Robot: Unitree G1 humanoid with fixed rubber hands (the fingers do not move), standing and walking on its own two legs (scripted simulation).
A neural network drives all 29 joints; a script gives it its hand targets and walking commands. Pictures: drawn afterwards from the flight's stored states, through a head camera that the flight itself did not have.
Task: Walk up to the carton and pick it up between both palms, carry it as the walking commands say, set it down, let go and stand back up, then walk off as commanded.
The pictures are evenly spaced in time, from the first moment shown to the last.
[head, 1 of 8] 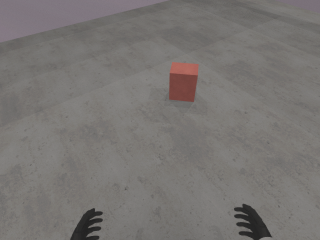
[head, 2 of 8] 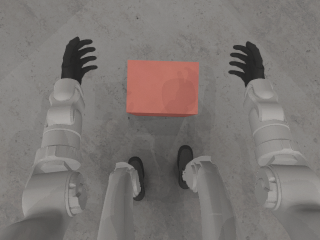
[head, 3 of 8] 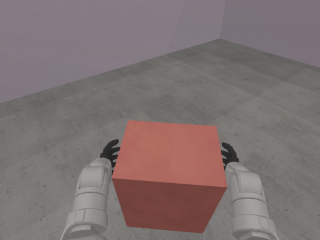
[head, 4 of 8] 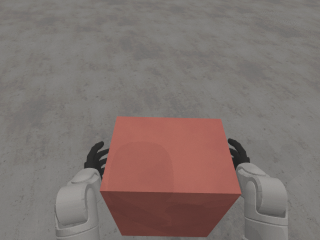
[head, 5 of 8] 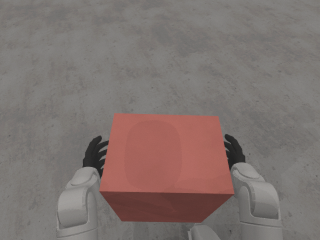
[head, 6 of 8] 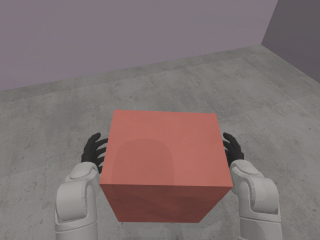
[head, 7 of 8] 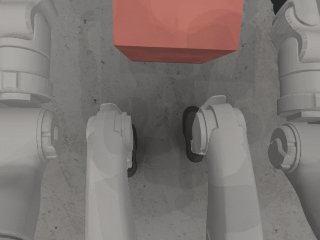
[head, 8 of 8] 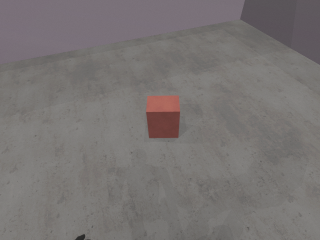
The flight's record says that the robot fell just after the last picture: no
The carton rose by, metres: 0.66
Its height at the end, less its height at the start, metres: +0.00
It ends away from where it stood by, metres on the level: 12.63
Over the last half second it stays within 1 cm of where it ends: yes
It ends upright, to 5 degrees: yes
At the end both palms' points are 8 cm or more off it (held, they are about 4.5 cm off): yes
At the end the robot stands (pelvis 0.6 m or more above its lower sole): yes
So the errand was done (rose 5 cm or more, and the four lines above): yes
